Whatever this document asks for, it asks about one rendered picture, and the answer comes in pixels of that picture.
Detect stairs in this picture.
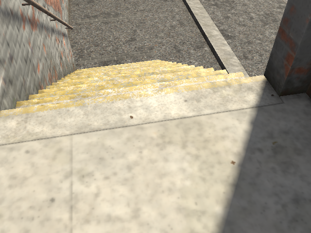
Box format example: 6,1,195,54
16,59,246,109

